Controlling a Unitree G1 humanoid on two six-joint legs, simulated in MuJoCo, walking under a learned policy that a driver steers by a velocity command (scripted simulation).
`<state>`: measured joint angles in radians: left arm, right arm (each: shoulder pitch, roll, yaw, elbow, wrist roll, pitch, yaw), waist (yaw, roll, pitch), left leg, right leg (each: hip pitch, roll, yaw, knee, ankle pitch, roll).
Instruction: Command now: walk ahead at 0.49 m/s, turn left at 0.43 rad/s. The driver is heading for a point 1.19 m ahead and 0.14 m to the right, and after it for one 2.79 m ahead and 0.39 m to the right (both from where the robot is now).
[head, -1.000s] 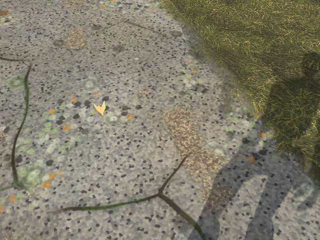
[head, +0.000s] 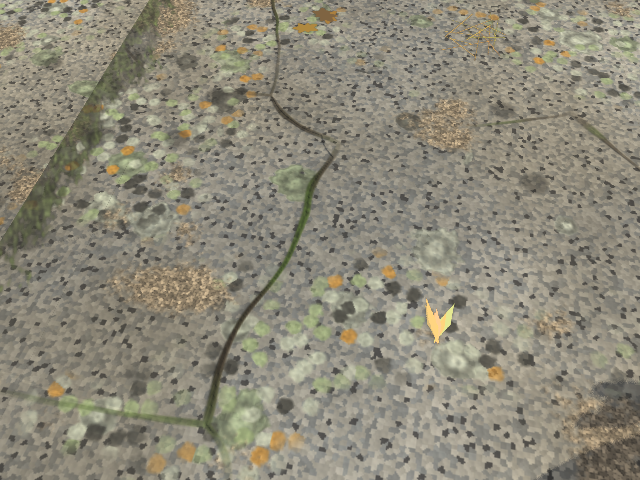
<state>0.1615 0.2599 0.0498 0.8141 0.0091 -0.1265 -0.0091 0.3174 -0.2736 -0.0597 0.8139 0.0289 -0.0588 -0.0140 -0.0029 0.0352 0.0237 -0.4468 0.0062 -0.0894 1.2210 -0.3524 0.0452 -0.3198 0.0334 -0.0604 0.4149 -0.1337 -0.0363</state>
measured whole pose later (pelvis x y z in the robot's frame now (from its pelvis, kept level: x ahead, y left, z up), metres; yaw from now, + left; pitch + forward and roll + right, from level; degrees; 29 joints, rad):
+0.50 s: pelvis +0.27 +0.07 +0.00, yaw -1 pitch +2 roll +0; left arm 0.30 0.29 0.05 0.91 -0.04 -0.08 -0.01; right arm 0.21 -0.24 -0.05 0.74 -0.01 -0.10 0.02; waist 0.01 -0.04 0.01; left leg -0.32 0.01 0.10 0.47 -0.18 0.04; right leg -0.47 -0.06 0.04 1.18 -0.34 -0.03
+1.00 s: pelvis +0.52 -0.01 -0.02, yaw -19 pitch +2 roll +1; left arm 0.14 0.28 0.08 0.73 -0.02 -0.05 -0.05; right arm 0.27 -0.27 -0.06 0.83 0.03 -0.10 -0.01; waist -0.02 0.00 0.06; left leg -0.29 0.06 0.01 1.22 -0.45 -0.01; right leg -0.45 0.07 -0.05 0.62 -0.20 -0.11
